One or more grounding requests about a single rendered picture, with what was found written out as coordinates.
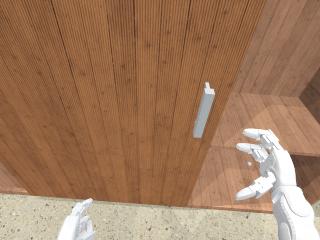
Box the robot right forearm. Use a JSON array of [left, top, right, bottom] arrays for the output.
[[270, 185, 320, 240]]

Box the right robot hand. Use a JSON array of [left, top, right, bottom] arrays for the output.
[[235, 128, 297, 201]]

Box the handle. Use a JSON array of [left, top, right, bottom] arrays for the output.
[[193, 82, 215, 138]]

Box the left robot hand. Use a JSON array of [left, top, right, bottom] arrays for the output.
[[56, 198, 96, 240]]

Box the wardrobe door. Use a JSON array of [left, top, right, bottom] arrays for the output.
[[0, 0, 267, 208], [0, 162, 24, 189]]

